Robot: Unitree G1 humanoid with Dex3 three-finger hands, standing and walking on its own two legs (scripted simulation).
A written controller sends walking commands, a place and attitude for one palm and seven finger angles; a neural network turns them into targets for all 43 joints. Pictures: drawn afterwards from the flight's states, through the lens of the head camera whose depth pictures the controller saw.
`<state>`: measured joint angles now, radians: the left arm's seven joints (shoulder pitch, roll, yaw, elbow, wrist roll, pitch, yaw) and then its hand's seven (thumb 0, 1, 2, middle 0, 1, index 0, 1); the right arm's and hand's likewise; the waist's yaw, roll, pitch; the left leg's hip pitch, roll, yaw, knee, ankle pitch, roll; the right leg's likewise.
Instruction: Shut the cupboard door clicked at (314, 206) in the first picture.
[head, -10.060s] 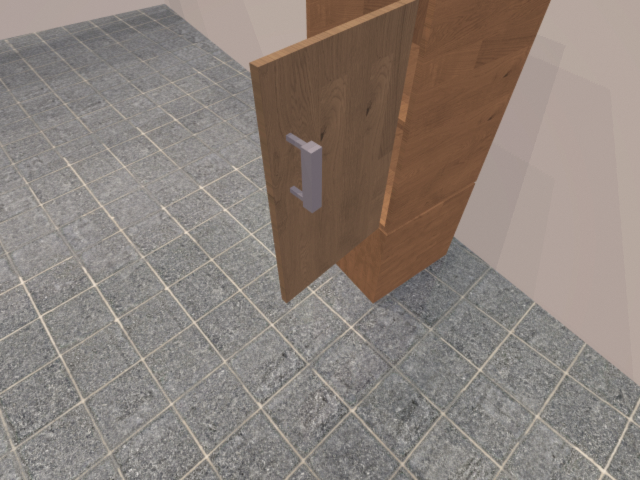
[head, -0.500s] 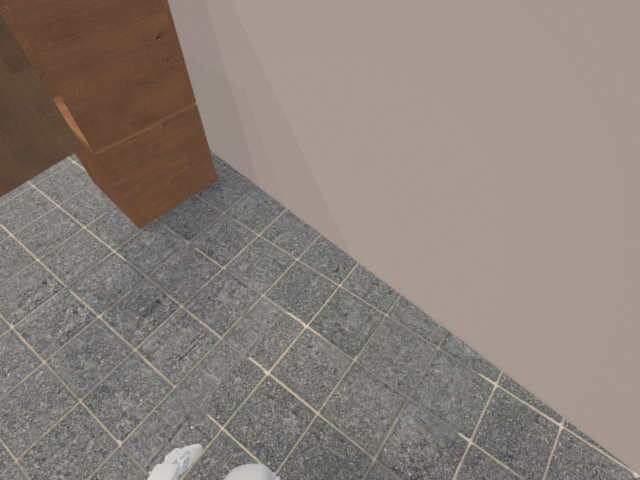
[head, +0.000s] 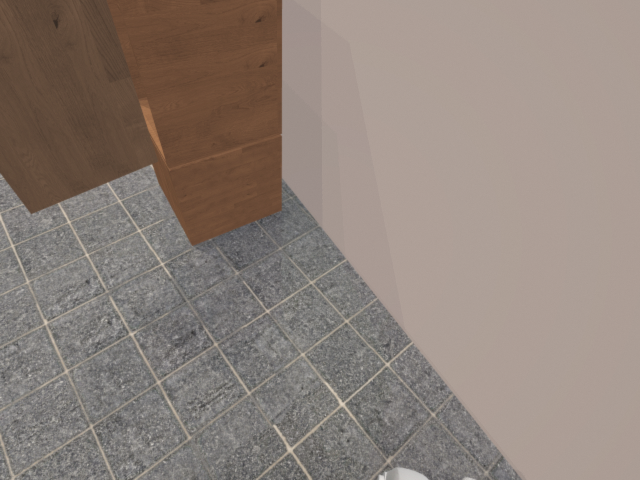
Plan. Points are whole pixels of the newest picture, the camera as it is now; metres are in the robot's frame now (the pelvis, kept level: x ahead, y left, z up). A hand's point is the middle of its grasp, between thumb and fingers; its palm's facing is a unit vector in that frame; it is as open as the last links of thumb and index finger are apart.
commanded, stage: walk to a spot facing it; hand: left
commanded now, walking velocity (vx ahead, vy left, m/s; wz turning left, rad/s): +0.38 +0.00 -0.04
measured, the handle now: out of the picture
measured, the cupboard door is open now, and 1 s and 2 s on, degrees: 99 99 99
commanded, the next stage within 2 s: turn to face it in 0.42 s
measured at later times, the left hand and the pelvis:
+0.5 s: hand (277, 327) +0.37 +0.11 -0.16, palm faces -0.01 -0.98 -0.18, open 7.3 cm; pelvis +0.23 -0.06 -0.01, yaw +3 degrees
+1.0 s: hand (216, 337) +0.35 +0.21 -0.19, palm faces +0.35 -0.92 -0.20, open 7.3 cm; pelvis +0.36 +0.00 -0.01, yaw +17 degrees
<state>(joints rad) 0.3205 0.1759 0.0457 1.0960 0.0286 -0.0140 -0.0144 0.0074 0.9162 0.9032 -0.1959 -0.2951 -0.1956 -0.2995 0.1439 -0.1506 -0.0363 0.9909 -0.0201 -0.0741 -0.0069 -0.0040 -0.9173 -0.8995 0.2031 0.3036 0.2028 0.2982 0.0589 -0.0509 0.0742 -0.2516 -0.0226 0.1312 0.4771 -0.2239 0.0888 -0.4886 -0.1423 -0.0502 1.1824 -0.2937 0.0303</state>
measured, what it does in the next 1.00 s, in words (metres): walks ahead, turning left: right foot, then left foot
